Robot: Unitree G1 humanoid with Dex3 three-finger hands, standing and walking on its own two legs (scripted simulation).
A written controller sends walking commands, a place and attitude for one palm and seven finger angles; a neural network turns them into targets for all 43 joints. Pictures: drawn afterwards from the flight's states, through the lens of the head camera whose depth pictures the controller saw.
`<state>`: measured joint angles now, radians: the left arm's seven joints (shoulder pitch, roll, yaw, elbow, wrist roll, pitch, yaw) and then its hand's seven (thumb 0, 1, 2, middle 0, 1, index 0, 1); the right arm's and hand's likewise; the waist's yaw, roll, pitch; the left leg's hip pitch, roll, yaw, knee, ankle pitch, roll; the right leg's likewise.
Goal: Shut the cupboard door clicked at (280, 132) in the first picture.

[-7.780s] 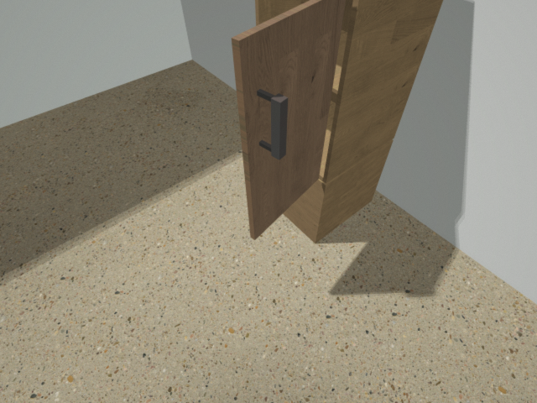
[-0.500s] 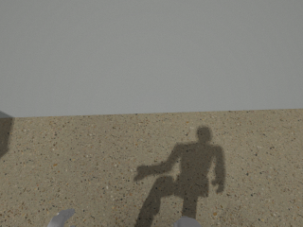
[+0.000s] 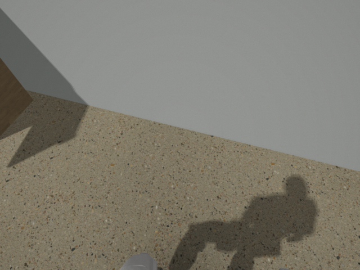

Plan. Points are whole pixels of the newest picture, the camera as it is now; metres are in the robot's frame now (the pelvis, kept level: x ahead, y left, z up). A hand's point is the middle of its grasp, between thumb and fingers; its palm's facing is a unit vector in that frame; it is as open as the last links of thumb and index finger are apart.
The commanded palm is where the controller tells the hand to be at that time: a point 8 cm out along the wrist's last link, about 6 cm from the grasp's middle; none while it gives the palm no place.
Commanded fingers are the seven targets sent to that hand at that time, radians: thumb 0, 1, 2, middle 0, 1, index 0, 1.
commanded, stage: walk to a spot facing it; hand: left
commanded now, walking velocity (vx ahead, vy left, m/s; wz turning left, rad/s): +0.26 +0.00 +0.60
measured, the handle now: out of the picture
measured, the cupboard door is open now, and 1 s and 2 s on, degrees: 100 100 100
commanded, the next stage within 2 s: none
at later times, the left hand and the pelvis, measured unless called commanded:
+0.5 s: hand (88, 241) +0.19 +0.25 -0.15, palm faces +0.19 -0.96 -0.20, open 7.4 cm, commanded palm none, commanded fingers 0.00 0.90 0.90 -0.20 -0.30 -0.20 -0.30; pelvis +0.10 +0.02 +0.01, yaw +14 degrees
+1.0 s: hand out of the picture +0.10 +0.20 -0.17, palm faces +0.59 -0.77 -0.23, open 7.3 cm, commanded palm none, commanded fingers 0.00 0.90 0.90 -0.20 -0.30 -0.20 -0.30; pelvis +0.27 +0.07 -0.01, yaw +35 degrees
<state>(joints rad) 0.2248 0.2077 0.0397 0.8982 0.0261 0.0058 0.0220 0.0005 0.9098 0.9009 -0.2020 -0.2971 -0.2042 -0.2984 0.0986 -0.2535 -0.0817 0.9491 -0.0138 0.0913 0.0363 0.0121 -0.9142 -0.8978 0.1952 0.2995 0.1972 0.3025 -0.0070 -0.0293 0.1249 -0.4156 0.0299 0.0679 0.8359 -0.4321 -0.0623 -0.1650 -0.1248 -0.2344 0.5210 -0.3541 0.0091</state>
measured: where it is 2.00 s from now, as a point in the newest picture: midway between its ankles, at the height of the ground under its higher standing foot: (122, 178)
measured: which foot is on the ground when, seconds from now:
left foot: up 0.00-0.06, down 0.08-0.58, up 0.60-1.00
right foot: down 0.00-0.08, up 0.10-0.56, down 0.58-1.00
